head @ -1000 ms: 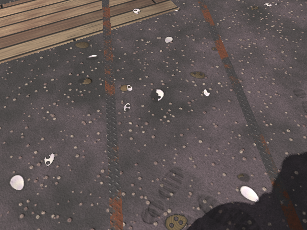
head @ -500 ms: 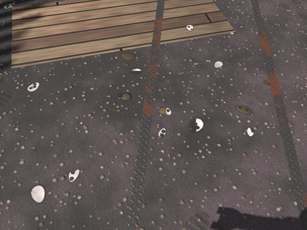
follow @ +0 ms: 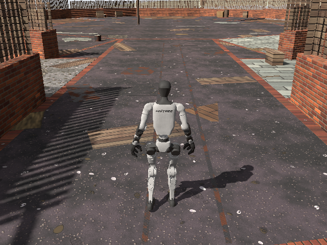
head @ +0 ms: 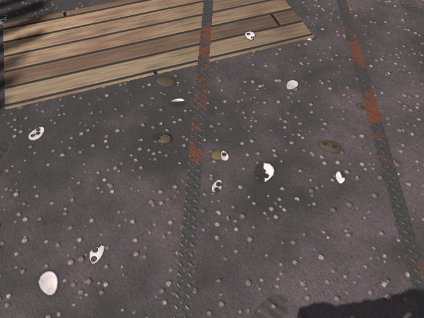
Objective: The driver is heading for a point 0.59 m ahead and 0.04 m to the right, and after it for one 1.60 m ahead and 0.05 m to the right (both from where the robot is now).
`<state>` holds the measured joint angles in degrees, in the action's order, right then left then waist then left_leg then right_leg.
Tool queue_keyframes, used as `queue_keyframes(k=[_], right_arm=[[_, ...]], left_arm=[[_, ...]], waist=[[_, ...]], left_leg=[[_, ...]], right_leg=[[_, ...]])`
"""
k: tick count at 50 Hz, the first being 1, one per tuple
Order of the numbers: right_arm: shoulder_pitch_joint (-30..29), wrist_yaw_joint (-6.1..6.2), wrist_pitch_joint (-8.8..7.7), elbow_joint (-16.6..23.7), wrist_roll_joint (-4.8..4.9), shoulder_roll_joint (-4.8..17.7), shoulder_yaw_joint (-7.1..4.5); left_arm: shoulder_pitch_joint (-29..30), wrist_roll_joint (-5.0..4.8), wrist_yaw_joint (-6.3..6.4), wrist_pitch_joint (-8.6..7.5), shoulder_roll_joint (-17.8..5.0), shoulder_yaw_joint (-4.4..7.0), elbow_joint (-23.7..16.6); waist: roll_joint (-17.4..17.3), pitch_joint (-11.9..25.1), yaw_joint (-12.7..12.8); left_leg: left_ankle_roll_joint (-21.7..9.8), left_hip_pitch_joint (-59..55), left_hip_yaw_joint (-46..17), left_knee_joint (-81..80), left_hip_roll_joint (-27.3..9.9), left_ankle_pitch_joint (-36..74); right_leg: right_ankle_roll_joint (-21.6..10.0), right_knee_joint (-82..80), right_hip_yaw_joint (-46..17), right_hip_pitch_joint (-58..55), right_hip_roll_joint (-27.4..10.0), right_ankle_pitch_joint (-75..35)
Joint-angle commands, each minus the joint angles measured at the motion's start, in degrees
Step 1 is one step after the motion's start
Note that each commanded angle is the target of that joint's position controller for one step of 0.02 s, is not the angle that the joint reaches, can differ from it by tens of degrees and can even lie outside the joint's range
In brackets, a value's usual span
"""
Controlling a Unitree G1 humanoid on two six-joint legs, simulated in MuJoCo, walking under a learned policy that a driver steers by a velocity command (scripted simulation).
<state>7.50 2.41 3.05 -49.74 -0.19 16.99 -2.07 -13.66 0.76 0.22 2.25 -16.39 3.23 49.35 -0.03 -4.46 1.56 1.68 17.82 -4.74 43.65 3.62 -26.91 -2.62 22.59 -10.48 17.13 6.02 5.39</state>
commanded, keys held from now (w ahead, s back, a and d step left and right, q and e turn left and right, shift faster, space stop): e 0.12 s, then w+e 0.32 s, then w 0.08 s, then w+q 0.48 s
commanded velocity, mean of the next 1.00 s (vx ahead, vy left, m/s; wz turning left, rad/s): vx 0.33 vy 0.00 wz -0.19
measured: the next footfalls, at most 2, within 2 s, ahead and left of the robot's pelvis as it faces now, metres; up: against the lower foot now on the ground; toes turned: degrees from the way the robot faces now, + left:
left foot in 0.10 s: +0.03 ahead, +0.11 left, +0.00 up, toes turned -10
right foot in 0.64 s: +0.16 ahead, -0.18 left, +0.00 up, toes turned -21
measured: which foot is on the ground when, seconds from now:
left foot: up 0.00-0.08, down 0.10-0.66, up 0.68-1.00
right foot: down 0.00-0.10, up 0.12-0.62, down 0.64-1.00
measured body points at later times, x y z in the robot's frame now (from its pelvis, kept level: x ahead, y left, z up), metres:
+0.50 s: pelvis +0.04 +0.01 +0.00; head +0.05 +0.02 +0.45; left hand +0.25 +0.22 -0.12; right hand -0.03 -0.27 -0.12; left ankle -0.01 +0.12 -0.74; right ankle +0.04 -0.15 -0.69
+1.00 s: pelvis +0.23 -0.13 +0.00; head +0.25 -0.14 +0.45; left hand +0.27 +0.12 -0.14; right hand +0.28 -0.40 -0.14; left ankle +0.39 -0.02 -0.68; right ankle +0.12 -0.17 -0.74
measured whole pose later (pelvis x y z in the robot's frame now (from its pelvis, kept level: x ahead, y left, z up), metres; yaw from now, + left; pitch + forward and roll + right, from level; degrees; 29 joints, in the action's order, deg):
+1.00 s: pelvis +0.23 -0.13 +0.00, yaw -9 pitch +0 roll -1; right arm 11.2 -3.3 -0.3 -51.1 -1.6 14.4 -3.2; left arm -22.8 1.2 0.8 -5.1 -11.7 1.5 54.6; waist -2.4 -2.5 0.6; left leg -3.0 38.7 2.0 52.6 -3.8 -2.7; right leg -3.5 12.2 12.3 -4.1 3.0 16.9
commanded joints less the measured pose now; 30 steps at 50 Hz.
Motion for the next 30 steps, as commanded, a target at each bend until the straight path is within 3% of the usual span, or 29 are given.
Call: queue_keyframes(k=[1, 4, 5, 6, 7, 8, 9, 10, 14, 18, 22, 27, 30], right_arm=[[4.4, 0.43, -1.17, 2.4, 0.24, 4.2, -0.68], [10.7, 1.04, -1.97, 1.0, 0.16, 4.6, -0.83], [9.9, 1.6, -2.22, 1.5, -0.62, 8.8, -1.73], [4.8, 1.65, -2.15, 4.3, -1.25, 14.4, -2.72], [2.7, 1.02, -2.02, 4.6, -2.26, 13.5, -2.73], [0.7, 0.64, -2.39, 5.4, -2.35, 9.7, -1.76], [-1.4, 0.41, -2.72, 5.8, -1.92, 7.1, -1.11], [-1.6, 0.43, -3.05, 6.3, -1.53, 6.7, -0.96], [7.5, 0.08, -4.76, 4.1, -0.99, 7.6, -1.39], [12.9, -0.54, -6.28, 2.1, -1.18, 8.1, -2.03], [14.7, -1.07, -7.08, 1.2, -1.35, 7.7, -2.3], [17.2, -2.33, -8.02, -1.3, -1.89, 5.9, -1.85], [18.0, -2.82, -7.4, -3.3, -1.04, 7.2, -1.93]], left_arm=[[1.7, 0.23, -0.31, 0.1, -9.5, 2.83, -3.3], [5.1, -0.33, -0.49, 1.08, -9.3, 3.14, -4.1], [3.6, -0.81, -0.41, 1.01, -7.0, 2.6, -4.6], [1.6, -1.46, -0.08, 0.6, -4.4, 2.28, -5.4], [2.4, 0.57, 0.39, 0.54, -9.2, 3.15, -4.4], [1.5, 0.78, -0.08, 0.54, -9.6, 3.47, -3.8], [-0.2, 1.09, -0.72, 0.68, -9.0, 3.42, -2.8], [-1.5, 1.39, -1.35, 0.88, -8.6, 3.39, -2.1], [3.4, 1.6, -2.92, 0.36, -7.0, 2.57, -3.3], [7.2, 1.39, -3.91, -0.15, -6.2, 2.29, -4.8], [10.9, 1.31, -4.71, -0.49, -5.0, 1.83, -6.8], [15.3, 1.43, -4.98, -1.66, -2.1, 0.21, -9.1], [12.7, 1.71, -3.91, -2.49, -2.5, 0.03, -8.7]], waist=[[9.3, 8.2, -1.6], [8.2, 6.9, -4.8], [0.0, 5.5, -3.4], [-12.9, 5.3, -1.8], [-7.3, 3.4, -1.6], [-6.2, 2.1, 0.2], [-6.7, 0.6, 1.5], [-8.4, 0.8, 1.8], [-5.7, -0.7, -3.0], [-6.5, -1.0, -5.5], [-6.4, -2.0, -6.4], [-7.5, -2.8, -6.5], [-8.6, -1.6, -3.6]], left_leg=[[-1.2, -2.3, 1.0, -5.8, 1.5, 1.3], [-3.5, -14.0, 1.7, -24.2, 1.4, 10.1], [-5.3, -16.5, -7.6, -32.3, -7.1, 4.1], [-10.5, -14.0, -25.0, -37.5, -22.6, -2.0], [-13.9, -4.7, -23.9, -37.3, -25.1, -5.1], [-13.4, -1.9, -21.2, -37.2, -22.1, -7.4], [-11.4, -2.6, -16.5, -37.3, -18.3, -7.7], [-10.0, -5.5, -13.3, -37.4, -16.0, -7.2], [-10.7, -17.0, -9.0, -37.4, -16.3, -1.6], [-10.9, -22.7, -5.8, -37.7, -18.1, 2.6], [-11.6, -22.9, -2.0, -38.0, -19.7, 6.0], [-11.7, -17.4, 4.0, -35.8, -19.3, 16.5], [-11.9, -13.4, 3.9, -31.1, -19.8, 32.0]], right_leg=[[-8.0, -7.1, -18.6, -5.5, -13.1, 0.4], [-2.8, -5.5, -17.8, 2.9, -9.1, 10.8], [0.6, 1.6, -13.1, 8.8, -4.0, 20.7], [2.6, 17.6, 0.7, 14.8, 5.6, 24.0], [2.6, 28.5, 2.3, 13.5, 0.8, 23.5], [1.9, 33.7, 2.0, 11.8, -0.6, 19.9], [1.8, 37.3, 2.5, 13.3, -1.1, 16.3], [2.0, 40.3, 3.5, 15.2, -1.5, 14.2], [3.9, 40.2, 5.3, 24.1, -4.2, 11.3], [4.8, 34.8, 6.0, 26.5, -5.7, 9.5], [4.3, 29.4, 8.0, 26.7, -7.5, 8.3], [1.0, 16.9, 11.9, 17.0, -7.2, 9.3], [-2.1, 10.2, 16.2, 4.7, -4.9, 11.0]])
